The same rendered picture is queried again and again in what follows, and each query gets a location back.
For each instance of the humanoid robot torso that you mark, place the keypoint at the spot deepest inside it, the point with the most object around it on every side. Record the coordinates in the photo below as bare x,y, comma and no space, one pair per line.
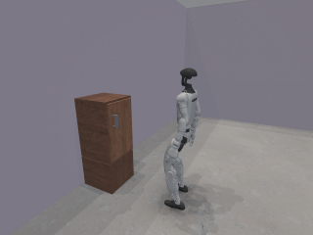
191,107

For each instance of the cupboard door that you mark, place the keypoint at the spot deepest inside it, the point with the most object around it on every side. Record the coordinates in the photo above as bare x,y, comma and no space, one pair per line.
121,137

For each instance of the robot left hand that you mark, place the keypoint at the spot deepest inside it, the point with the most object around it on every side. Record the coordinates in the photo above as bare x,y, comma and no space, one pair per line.
173,153

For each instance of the handle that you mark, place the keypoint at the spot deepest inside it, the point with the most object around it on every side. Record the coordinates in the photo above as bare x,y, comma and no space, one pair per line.
115,121

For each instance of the right robot upper arm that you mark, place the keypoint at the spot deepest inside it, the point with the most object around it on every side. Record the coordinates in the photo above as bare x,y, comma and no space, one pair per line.
198,109

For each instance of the left robot upper arm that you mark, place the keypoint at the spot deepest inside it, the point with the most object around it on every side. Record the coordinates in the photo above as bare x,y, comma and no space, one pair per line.
182,101

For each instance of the robot left forearm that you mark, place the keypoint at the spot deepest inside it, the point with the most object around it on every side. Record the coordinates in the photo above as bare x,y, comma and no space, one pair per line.
180,133

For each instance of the robot right forearm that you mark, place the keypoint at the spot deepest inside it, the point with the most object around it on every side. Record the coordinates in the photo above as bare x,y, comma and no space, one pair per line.
194,124

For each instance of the robot right hand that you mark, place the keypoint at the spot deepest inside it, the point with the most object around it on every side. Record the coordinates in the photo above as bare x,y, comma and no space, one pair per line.
192,139

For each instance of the robot head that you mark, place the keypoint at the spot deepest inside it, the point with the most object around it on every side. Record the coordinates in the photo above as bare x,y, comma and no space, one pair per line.
188,73

